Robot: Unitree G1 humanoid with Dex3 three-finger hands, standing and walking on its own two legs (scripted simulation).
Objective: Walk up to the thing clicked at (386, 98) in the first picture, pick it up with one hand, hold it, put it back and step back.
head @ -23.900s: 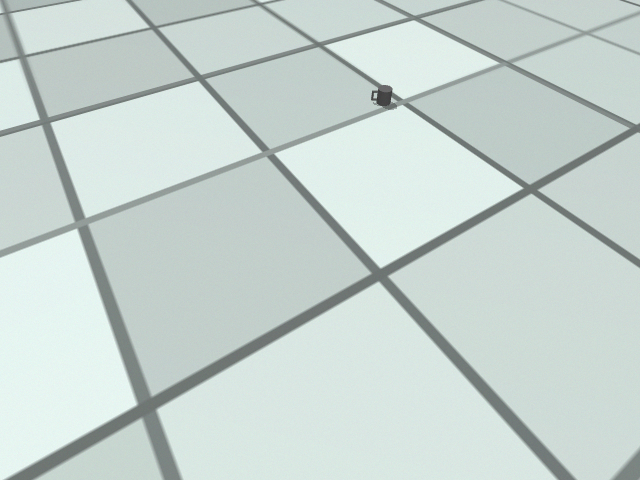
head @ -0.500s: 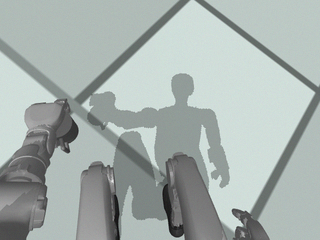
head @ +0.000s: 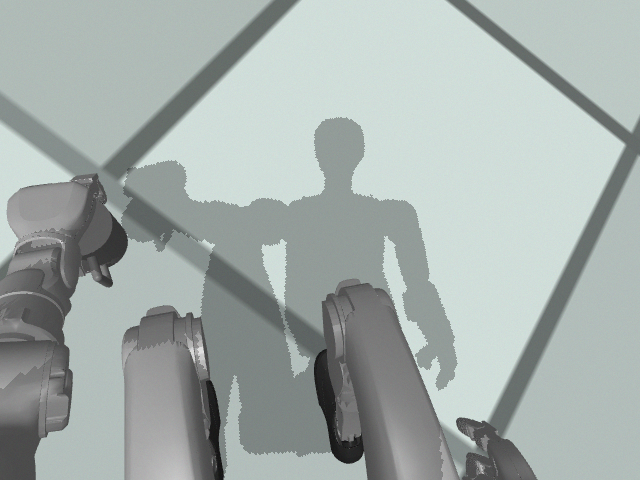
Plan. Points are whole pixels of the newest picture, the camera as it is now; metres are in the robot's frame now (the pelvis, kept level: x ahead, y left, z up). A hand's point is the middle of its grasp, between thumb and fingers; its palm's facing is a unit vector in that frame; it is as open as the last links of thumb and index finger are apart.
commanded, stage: crouch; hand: left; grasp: from above
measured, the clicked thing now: (92, 246) +0.42 +0.25 -0.22
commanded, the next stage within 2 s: lower in 0.18 s
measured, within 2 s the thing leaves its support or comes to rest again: rests again in 1.14 s
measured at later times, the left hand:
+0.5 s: hand (89, 239) +0.44 +0.26 -0.23, palm faces -0.48 -0.06 -0.88, open 11.0 cm
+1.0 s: hand (106, 241) +0.45 +0.25 -0.29, palm faces -0.46 -0.07 -0.89, open 11.0 cm
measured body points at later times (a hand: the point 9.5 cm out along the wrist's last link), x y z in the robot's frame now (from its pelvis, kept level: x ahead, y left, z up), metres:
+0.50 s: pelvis -0.01 +0.00 -0.05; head +0.24 +0.04 +0.33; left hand +0.46 +0.26 -0.18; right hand +0.04 -0.28 -0.16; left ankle +0.08 +0.13 -0.36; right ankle +0.09 -0.13 -0.36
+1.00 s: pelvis +0.00 +0.00 -0.08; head +0.26 +0.05 +0.28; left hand +0.47 +0.25 -0.24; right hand +0.03 -0.28 -0.19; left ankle +0.08 +0.13 -0.36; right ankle +0.09 -0.13 -0.36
